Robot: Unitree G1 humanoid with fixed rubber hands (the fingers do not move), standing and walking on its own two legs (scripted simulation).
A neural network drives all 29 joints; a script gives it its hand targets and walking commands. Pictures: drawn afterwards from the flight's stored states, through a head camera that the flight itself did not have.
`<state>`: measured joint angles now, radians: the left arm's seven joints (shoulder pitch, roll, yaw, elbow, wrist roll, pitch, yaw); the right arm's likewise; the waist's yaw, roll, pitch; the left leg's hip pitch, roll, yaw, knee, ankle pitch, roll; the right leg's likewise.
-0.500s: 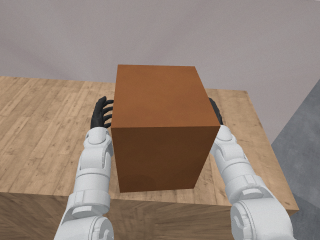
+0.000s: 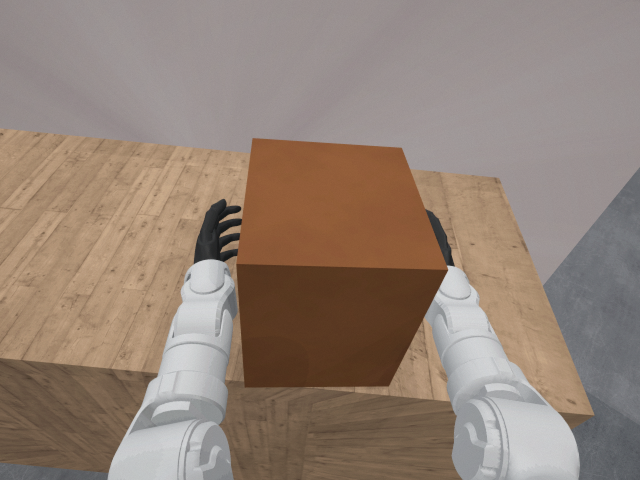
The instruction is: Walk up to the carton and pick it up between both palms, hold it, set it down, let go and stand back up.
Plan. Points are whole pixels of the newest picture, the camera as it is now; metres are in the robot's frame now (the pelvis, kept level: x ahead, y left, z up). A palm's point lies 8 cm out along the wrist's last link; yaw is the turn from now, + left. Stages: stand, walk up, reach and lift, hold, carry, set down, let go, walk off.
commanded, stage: set down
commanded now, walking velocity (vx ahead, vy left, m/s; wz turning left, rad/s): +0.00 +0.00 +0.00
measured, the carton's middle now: (323, 267) +0.40 +0.02 +0.06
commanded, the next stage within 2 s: none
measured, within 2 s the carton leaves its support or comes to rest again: rests again in 0.18 s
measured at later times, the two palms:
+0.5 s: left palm (211, 260) +0.39 +0.17 +0.07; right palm (429, 256) +0.42 -0.12 +0.07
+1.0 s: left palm (211, 261) +0.39 +0.17 +0.07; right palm (429, 259) +0.42 -0.12 +0.07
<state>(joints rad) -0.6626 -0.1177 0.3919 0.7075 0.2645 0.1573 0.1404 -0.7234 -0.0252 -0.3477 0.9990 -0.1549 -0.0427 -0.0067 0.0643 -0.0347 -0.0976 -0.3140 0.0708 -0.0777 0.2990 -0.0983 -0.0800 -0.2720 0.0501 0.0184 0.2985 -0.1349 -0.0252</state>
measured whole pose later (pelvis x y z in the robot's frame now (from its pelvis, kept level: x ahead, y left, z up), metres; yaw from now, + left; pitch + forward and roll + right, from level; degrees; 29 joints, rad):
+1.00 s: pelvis +0.01 +0.00 +0.00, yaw -1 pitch +5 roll +0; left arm -0.64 -0.18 0.52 0.62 0.39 0.06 0.06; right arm -0.74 0.04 -0.50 0.95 -0.33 -0.16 0.05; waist 0.08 -0.04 -0.01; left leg -0.25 0.07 -0.01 0.26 -0.10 -0.07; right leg -0.24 0.03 0.00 0.30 -0.16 -0.02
